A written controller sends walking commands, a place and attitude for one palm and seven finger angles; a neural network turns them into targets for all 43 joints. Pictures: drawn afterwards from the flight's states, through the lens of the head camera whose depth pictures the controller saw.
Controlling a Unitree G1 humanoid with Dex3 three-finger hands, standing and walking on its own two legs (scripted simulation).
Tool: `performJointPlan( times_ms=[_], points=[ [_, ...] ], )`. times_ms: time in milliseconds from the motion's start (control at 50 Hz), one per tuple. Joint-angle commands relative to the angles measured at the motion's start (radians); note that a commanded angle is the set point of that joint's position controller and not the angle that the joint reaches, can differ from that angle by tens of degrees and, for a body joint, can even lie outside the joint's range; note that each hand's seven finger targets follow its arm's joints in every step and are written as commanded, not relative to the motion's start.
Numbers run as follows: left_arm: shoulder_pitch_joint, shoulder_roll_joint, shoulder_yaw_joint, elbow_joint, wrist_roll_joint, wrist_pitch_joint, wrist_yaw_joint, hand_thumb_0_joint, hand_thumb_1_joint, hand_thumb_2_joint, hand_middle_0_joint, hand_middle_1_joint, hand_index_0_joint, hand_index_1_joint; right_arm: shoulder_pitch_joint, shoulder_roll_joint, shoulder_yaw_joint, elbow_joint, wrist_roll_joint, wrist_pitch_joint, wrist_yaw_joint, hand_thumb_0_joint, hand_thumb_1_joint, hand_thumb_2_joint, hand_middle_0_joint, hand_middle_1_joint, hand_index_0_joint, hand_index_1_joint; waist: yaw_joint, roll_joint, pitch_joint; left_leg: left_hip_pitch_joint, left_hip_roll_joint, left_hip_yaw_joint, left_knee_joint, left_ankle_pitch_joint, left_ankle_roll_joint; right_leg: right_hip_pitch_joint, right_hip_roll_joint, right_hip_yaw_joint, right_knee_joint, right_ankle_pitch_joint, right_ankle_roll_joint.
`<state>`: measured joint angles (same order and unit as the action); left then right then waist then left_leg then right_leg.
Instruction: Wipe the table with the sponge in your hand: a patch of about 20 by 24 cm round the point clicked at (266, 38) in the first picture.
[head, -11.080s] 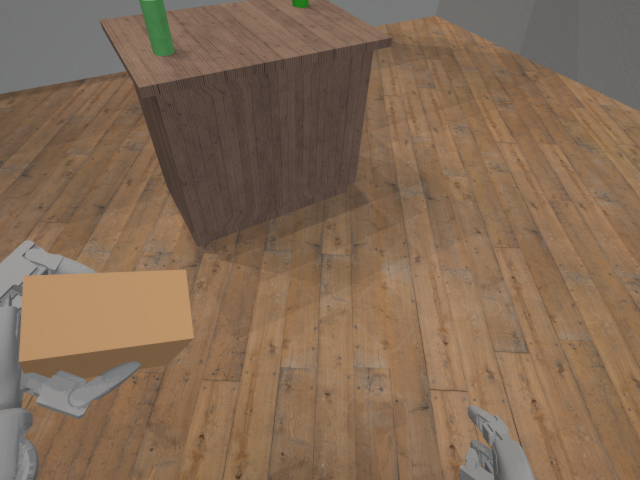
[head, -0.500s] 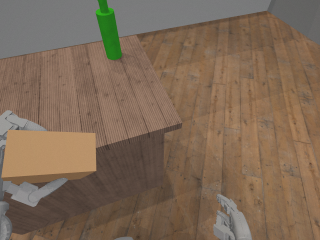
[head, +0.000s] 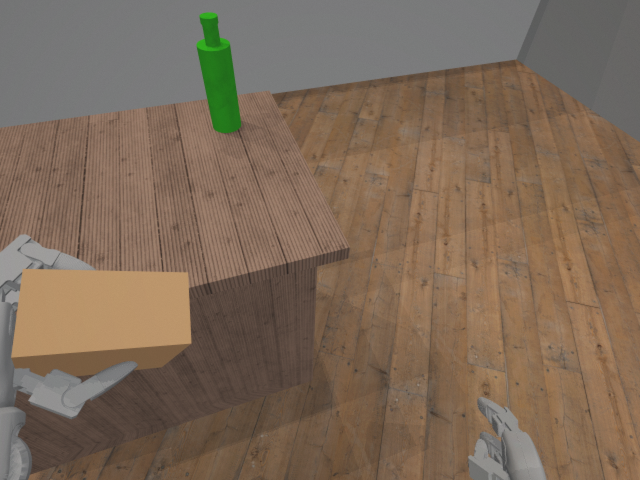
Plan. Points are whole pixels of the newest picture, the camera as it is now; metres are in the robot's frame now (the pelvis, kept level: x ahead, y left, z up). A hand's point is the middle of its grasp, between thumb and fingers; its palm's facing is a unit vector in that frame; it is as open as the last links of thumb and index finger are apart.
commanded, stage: come to a stop and stand still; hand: left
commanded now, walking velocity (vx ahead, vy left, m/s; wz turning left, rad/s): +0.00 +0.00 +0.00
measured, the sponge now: (129, 325) +0.22 +0.21 +0.14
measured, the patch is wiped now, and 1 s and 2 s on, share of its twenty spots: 0.00 0.00 0.00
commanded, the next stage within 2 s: look again from close up in 0.42 s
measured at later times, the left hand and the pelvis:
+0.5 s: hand (53, 345) +0.19 +0.26 +0.15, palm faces +0.39 -0.83 -0.40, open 10.9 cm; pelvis -0.02 +0.02 +0.00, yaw -1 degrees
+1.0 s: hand (50, 280) +0.26 +0.29 +0.16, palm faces +0.37 -0.82 -0.43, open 10.9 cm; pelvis +0.02 +0.04 +0.00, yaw -1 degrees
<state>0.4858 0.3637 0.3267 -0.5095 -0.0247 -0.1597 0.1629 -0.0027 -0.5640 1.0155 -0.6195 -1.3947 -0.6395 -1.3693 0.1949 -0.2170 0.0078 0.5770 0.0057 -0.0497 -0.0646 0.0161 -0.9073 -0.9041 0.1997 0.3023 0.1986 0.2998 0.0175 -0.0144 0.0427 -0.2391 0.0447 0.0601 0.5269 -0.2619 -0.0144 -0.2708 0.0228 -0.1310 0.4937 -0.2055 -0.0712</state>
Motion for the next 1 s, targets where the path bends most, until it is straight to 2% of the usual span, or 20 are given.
performJointPlan(
  times_ms=[0,80,140,200,240,320,480,500,520,540,560,580,620,680,780,800,840,900,940,980],
  points=[
    [-0.101,0.15,0.09,-0.17,-0.016,-0.055,0.017,0.0,0.1,1.3,-1.2,-1.6,-1.2,-1.6,-0.048,-0.097,-0.04,-0.124,0.002,-0.041,0.0,0.0,-0.9,-0.9,0.2,0.3,0.2,0.3,-0.022,-0.002,-0.119,-0.024,0.011,-0.051,0.02,-0.09,0.015,0.029,-0.236,0.336,-0.247,-0.149,0.011],
    [-0.105,0.155,0.089,-0.151,-0.013,-0.038,0.014,0.0,0.1,1.3,-1.2,-1.6,-1.2,-1.6,-0.072,-0.088,-0.028,-0.127,-0.001,-0.035,-0.001,0.0,-0.9,-0.9,0.2,0.3,0.2,0.3,-0.017,-0.065,-0.092,0.013,0.007,-0.068,0.001,-0.051,0.026,-0.018,-0.238,0.301,-0.282,-0.245,0.006],
    [-0.117,0.173,0.1,-0.186,-0.01,-0.046,0.015,0.0,0.1,1.3,-1.2,-1.6,-1.2,-1.6,-0.084,-0.097,-0.021,-0.136,-0.008,-0.036,-0.008,0.0,-0.9,-0.9,0.2,0.3,0.2,0.3,-0.009,0.038,-0.086,-0.003,0.057,-0.122,-0.141,-0.035,0.043,0.021,-0.152,0.219,-0.208,-0.216,0.041],
    [-0.136,0.178,0.105,-0.211,-0.002,-0.056,0.016,0.0,0.1,1.3,-1.2,-1.6,-1.2,-1.6,-0.092,-0.102,-0.014,-0.141,-0.013,-0.037,-0.012,0.0,-0.9,-0.9,0.2,0.3,0.2,0.3,-0.006,0.156,-0.047,-0.147,0.106,-0.187,-0.27,-0.177,0.057,0.111,-0.091,0.163,-0.128,-0.193,0.064],
    [-0.125,0.161,0.1,-0.193,0.006,-0.063,0.017,0.0,0.1,1.3,-1.2,-1.6,-1.2,-1.6,-0.079,-0.099,-0.013,-0.14,-0.011,-0.046,-0.011,0.0,-0.9,-0.9,0.2,0.3,0.2,0.3,-0.003,0.16,-0.05,-0.209,0.128,-0.201,-0.296,-0.193,0.064,0.182,-0.07,0.138,-0.063,-0.096,0.068],
    [-0.075,0.154,0.104,-0.187,0.002,-0.068,0.015,0.0,0.1,1.3,-1.2,-1.6,-1.2,-1.6,-0.061,-0.094,-0.02,-0.135,-0.007,-0.063,-0.007,0.0,-0.9,-0.9,0.2,0.3,0.2,0.3,-0.003,0.107,-0.145,-0.118,0.098,-0.146,-0.204,0.017,0.047,0.213,-0.083,0.15,-0.07,0.077,0.068],
    [-0.106,0.146,0.086,-0.167,-0.001,-0.06,0.016,0.0,0.1,1.3,-1.2,-1.6,-1.2,-1.6,-0.057,-0.1,-0.027,-0.114,-0.007,-0.064,-0.002,0.0,-0.9,-0.9,0.2,0.3,0.2,0.3,-0.014,0.023,-0.089,-0.076,0.034,-0.096,-0.116,-0.113,0.029,0.053,-0.149,0.256,-0.212,-0.177,0.039],
    [-1.104,0.923,0.471,-0.391,-0.001,-0.195,0.018,0.0,0.1,1.3,-1.2,-1.6,-1.2,-1.6,0.001,-0.144,0.078,-0.245,0.046,-0.072,-0.065,0.0,-0.9,-0.9,0.2,0.3,0.2,0.3,-0.092,0.117,0.031,-0.306,0.046,-0.136,-0.173,-0.258,0.072,0.149,-0.033,0.142,-0.042,-0.184,0.108],
    [-0.739,0.397,0.322,0.034,0.012,-0.156,0.0,0.0,0.1,1.3,-1.2,-1.6,-1.2,-1.6,-0.04,-0.02,0.031,-0.161,0.044,-0.133,-0.023,0.0,-0.9,-0.9,0.2,0.3,0.2,0.3,-0.004,0.081,-0.174,-0.189,0.096,-0.112,-0.119,-0.184,0.071,0.014,-0.094,0.122,-0.007,-0.323,0.077],
    [-0.587,0.37,0.291,0.042,0.003,-0.155,-0.002,0.0,0.1,1.3,-1.2,-1.6,-1.2,-1.6,-0.054,-0.075,0.014,-0.137,0.005,-0.144,-0.001,0.0,-0.9,-0.9,0.2,0.3,0.2,0.3,0.002,0.075,-0.098,-0.185,0.047,-0.105,-0.14,-0.245,0.043,0.021,-0.072,0.148,-0.089,-0.28,0.058],
    [-0.446,0.288,0.229,0.148,-0.012,-0.143,-0.016,0.0,0.1,1.3,-1.2,-1.6,-1.2,-1.6,-0.031,-0.119,-0.015,-0.134,-0.006,-0.145,0.005,0.0,-0.9,-0.9,0.2,0.3,0.2,0.3,0.015,0.088,-0.077,-0.11,0.003,-0.063,-0.062,-0.213,0.029,-0.008,-0.1,0.232,-0.154,-0.239,0.028],
    [-0.395,0.24,0.169,0.095,-0.02,-0.148,-0.033,0.0,0.1,1.3,-1.2,-1.6,-1.2,-1.6,-0.005,-0.119,-0.021,-0.146,-0.007,-0.147,0.015,0.0,-0.9,-0.9,0.2,0.3,0.2,0.3,0.006,0.068,-0.091,-0.073,-0.026,-0.059,0.0,-0.181,0.024,-0.032,-0.143,0.298,-0.198,-0.231,0.01],
    [-0.207,0.117,0.076,0.019,-0.04,-0.15,-0.057,0.0,0.1,1.3,-1.2,-1.6,-1.2,-1.6,-0.026,-0.105,-0.016,-0.161,-0.003,-0.149,0.041,0.0,-0.9,-0.9,0.2,0.3,0.2,0.3,0.014,0.075,-0.127,-0.024,-0.026,-0.053,-0.022,-0.163,0.028,-0.009,-0.156,0.295,-0.21,-0.256,0.007],
    [-0.105,0.1,0.065,-0.157,-0.031,-0.135,-0.054,0.0,0.1,1.3,-1.2,-1.6,-1.2,-1.6,-0.054,-0.117,-0.022,-0.165,-0.001,-0.152,0.052,0.0,-0.9,-0.9,0.2,0.3,0.2,0.3,0.006,-0.006,-0.109,-0.031,-0.013,-0.057,-0.078,-0.132,0.031,0.017,-0.117,0.258,-0.224,-0.243,0.041],
    [-0.128,0.194,0.19,-0.199,-0.012,-0.121,-0.023,0.0,0.1,1.3,-1.2,-1.6,-1.2,-1.6,-0.089,-0.123,-0.024,-0.167,-0.011,-0.143,0.024,0.0,-0.9,-0.9,0.2,0.3,0.2,0.3,-0.002,0.041,-0.145,-0.034,0.029,-0.106,-0.169,0.011,0.032,0.105,-0.065,0.185,-0.128,-0.002,0.051],
    [-0.181,0.26,0.24,-0.245,-0.01,-0.126,-0.013,0.0,0.1,1.3,-1.2,-1.6,-1.2,-1.6,-0.097,-0.128,-0.022,-0.166,-0.017,-0.135,0.015,0.0,-0.9,-0.9,0.2,0.3,0.2,0.3,-0.003,0.084,-0.154,-0.036,0.034,-0.12,-0.178,0.04,0.029,0.122,-0.062,0.179,-0.102,0.039,0.05],
    [-0.17,0.215,0.216,-0.226,-0.014,-0.122,-0.01,0.0,0.1,1.3,-1.2,-1.6,-1.2,-1.6,-0.096,-0.113,-0.021,-0.172,-0.015,-0.13,0.007,0.0,-0.9,-0.9,0.2,0.3,0.2,0.3,-0.002,0.139,-0.172,-0.022,0.04,-0.115,-0.17,0.124,0.03,0.158,-0.065,0.165,-0.076,0.132,0.047],
    [-0.2,0.219,0.204,-0.263,-0.018,-0.116,-0.009,0.0,0.1,1.3,-1.2,-1.6,-1.2,-1.6,-0.099,-0.115,-0.02,-0.175,-0.017,-0.126,0.006,0.0,-0.9,-0.9,0.2,0.3,0.2,0.3,-0.003,0.181,-0.213,0.031,0.034,-0.104,-0.131,0.299,0.018,0.182,-0.07,0.152,-0.058,0.239,0.043],
    [-0.161,0.192,0.181,-0.263,-0.018,-0.115,-0.011,0.0,0.1,1.3,-1.2,-1.6,-1.2,-1.6,-0.092,-0.122,-0.029,-0.174,-0.019,-0.127,0.013,0.0,-0.9,-0.9,0.2,0.3,0.2,0.3,-0.007,0.157,-0.251,0.057,0.031,-0.089,-0.082,0.355,0.023,0.206,-0.078,0.146,-0.042,0.292,0.035],
    [-0.1,0.155,0.152,-0.249,-0.02,-0.11,-0.011,0.0,0.1,1.3,-1.2,-1.6,-1.2,-1.6,-0.09,-0.126,-0.039,-0.173,-0.017,-0.127,0.024,0.0,-0.9,-0.9,0.2,0.3,0.2,0.3,-0.011,0.101,-0.267,0.048,0.022,-0.08,-0.051,0.294,0.034,0.221,-0.097,0.163,-0.036,0.299,0.024]
  ],
)
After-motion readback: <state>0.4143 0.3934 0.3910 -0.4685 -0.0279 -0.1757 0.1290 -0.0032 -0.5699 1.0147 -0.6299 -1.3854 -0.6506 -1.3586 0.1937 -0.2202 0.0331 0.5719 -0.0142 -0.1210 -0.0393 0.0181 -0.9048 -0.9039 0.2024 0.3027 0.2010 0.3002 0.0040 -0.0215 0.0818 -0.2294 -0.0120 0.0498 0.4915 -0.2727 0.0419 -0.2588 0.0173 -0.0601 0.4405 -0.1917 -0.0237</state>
